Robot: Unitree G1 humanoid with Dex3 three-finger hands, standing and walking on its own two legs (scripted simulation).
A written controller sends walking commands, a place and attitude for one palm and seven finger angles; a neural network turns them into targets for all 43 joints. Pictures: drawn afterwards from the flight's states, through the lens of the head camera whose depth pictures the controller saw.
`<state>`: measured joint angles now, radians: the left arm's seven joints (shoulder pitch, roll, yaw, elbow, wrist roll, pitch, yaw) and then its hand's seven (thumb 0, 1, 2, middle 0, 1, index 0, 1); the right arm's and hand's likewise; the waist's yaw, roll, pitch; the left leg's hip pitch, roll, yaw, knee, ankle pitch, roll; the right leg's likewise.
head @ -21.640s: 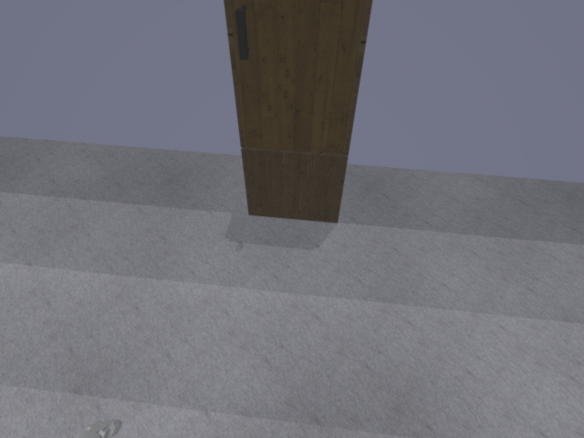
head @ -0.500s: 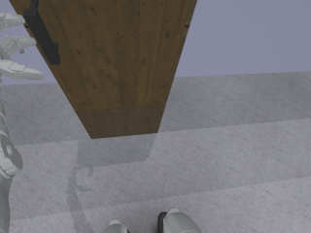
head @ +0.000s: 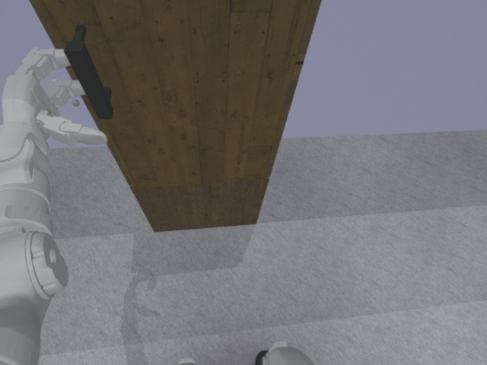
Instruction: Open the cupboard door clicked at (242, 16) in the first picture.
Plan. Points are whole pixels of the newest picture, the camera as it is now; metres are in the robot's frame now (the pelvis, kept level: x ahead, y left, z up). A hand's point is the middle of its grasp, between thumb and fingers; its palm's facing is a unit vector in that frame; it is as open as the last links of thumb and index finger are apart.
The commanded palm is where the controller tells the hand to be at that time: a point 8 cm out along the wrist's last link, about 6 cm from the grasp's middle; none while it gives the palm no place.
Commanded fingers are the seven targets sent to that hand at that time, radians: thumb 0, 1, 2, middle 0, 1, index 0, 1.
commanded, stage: slide the fingers in behind the handle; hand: left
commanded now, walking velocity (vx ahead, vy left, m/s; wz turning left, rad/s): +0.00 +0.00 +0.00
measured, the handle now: (93, 75) +0.56 +0.20 +0.12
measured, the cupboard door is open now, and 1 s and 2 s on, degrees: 1 1 1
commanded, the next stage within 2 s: close the thumb around the handle in 1.04 s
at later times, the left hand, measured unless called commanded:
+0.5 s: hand (98, 101) +0.50 +0.19 +0.11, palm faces +0.00 -1.00 +0.01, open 14.0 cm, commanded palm +0.48 +0.23 +0.11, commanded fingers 0.00 -0.50 0.30 -0.30 -1.20 -0.30 -1.20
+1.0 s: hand (106, 100) +0.51 +0.18 +0.11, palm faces +0.01 -1.00 +0.01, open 14.0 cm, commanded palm +0.48 +0.22 +0.11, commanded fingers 0.00 -0.50 0.30 -0.30 -1.20 -0.30 -1.20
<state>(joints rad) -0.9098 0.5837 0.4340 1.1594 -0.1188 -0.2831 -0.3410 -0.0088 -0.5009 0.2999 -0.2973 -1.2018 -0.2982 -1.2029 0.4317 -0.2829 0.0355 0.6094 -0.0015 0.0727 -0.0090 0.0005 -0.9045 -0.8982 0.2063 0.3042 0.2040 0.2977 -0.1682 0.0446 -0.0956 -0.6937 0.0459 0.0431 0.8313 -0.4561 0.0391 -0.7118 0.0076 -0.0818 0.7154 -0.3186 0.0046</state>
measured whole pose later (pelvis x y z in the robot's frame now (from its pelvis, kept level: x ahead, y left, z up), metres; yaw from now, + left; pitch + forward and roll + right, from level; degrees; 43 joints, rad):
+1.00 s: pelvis -0.01 -0.01 +0.00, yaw +0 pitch +18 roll -3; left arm -1.00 0.52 0.40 1.23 -0.09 -0.32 -0.24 -0.01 -0.50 0.30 -0.30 -1.20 -0.30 -1.20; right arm 0.43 -0.28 0.03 0.64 -0.01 0.02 -0.01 0.00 -0.91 -0.90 0.21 0.30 0.20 0.30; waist -0.18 0.04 -0.08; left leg -0.71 0.04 0.04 0.84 -0.44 0.04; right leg -0.74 0.00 -0.08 0.74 -0.31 0.00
